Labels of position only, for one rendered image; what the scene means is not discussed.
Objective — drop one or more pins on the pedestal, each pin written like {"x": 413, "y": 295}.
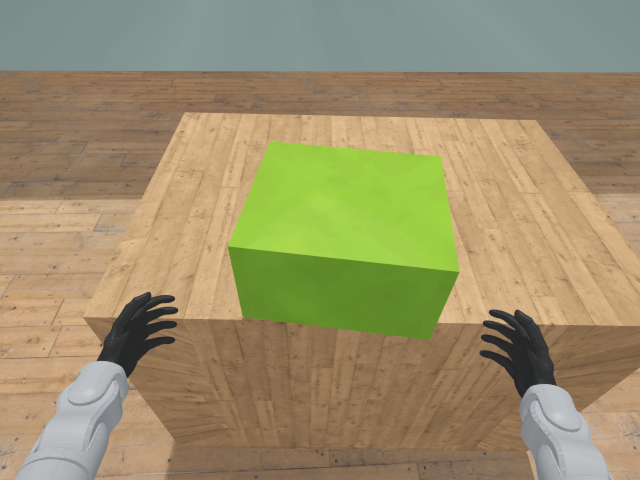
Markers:
{"x": 529, "y": 236}

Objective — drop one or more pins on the robot right hand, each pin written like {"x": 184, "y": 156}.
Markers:
{"x": 531, "y": 364}

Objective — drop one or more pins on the robot left hand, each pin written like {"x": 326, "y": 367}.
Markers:
{"x": 126, "y": 343}

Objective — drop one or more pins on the carton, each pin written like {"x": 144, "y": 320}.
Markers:
{"x": 346, "y": 238}

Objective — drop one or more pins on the right robot forearm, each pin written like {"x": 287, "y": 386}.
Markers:
{"x": 558, "y": 436}

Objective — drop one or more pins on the left robot forearm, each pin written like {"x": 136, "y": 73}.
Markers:
{"x": 73, "y": 443}

